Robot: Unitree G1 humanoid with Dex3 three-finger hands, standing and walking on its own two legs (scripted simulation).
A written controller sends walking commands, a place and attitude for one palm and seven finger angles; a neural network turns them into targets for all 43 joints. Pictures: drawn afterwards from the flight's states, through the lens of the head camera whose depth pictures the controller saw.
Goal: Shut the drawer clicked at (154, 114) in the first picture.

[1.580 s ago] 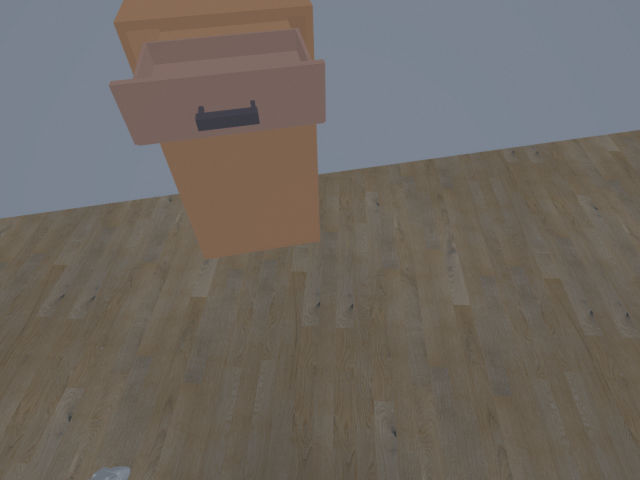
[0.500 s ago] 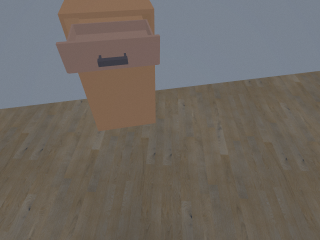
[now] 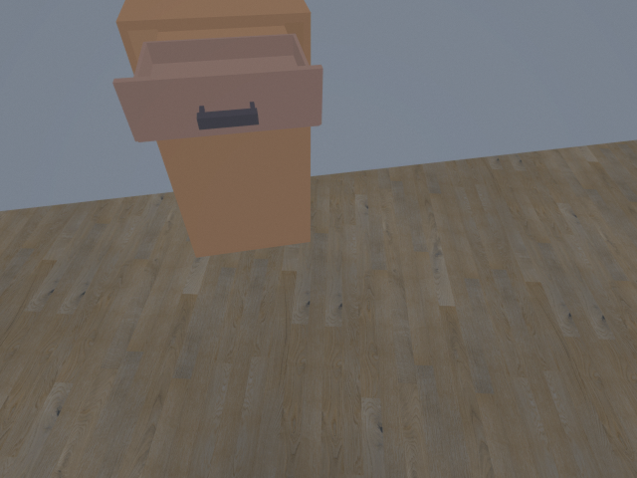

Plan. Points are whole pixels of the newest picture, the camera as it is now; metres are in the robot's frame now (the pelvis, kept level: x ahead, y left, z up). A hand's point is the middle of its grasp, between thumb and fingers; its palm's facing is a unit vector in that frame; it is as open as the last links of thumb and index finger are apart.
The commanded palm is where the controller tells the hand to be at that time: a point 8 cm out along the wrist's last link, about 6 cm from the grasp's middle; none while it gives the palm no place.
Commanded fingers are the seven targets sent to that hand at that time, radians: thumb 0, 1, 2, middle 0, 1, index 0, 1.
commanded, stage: walk to a spot facing it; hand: left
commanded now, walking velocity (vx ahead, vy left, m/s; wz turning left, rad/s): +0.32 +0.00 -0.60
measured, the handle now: (227, 113) +0.81 +0.26 +0.04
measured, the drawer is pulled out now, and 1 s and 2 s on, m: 0.28 0.28 0.28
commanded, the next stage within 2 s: turn to face it in 1.06 s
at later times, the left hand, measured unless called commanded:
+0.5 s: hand out of the picture +0.08 +0.14 -0.17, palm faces -0.11 -0.98 -0.17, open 7.3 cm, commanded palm none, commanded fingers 0.00 0.90 0.90 -0.20 -0.30 -0.20 -0.30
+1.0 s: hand (249, 318) +0.43 +0.16 -0.17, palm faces -0.38 -0.90 -0.22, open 7.3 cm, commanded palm none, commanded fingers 0.00 0.90 0.90 -0.20 -0.30 -0.20 -0.30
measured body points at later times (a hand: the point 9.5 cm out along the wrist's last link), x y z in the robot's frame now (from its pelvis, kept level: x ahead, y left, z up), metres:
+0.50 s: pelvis +0.10 -0.03 -0.01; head +0.11 -0.04 +0.44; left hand +0.08 +0.19 -0.16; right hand +0.10 -0.28 -0.16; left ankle +0.13 +0.09 -0.67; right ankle +0.04 -0.11 -0.75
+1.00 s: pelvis +0.27 +0.01 -0.01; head +0.29 +0.01 +0.44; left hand +0.45 +0.21 -0.16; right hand +0.23 -0.25 -0.15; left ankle +0.34 +0.07 -0.75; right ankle +0.25 -0.12 -0.68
